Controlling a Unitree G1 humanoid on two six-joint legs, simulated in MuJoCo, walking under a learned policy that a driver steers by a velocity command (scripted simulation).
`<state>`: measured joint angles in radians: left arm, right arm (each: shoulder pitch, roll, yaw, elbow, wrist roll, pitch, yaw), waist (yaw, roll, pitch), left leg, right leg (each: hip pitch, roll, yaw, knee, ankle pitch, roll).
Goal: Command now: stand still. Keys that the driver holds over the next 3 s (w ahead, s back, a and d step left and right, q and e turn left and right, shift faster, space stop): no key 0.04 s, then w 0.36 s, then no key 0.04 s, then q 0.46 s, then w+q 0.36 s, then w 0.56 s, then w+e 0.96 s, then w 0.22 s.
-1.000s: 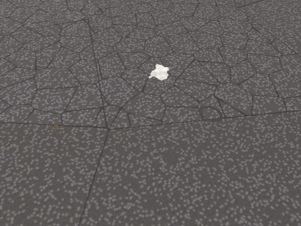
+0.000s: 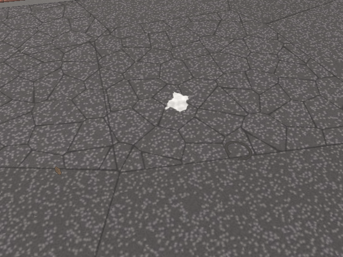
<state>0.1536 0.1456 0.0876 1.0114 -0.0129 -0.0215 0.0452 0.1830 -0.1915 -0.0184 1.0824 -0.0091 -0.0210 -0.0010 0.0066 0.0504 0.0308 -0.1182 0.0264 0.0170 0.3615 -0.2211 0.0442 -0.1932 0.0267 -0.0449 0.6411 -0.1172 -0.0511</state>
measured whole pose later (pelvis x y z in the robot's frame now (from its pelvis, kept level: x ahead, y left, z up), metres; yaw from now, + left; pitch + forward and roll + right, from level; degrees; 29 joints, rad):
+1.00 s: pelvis +0.18 -0.08 -0.01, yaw +14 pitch +2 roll -1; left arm 0.17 0.29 0.08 0.95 -0.01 -0.01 0.05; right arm 0.08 -0.24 -0.09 0.78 0.02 0.06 0.02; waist 0.03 0.00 0.03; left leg -0.45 0.06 0.06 0.73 -0.35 0.01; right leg -0.15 -0.06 -0.30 0.43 -0.31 -0.02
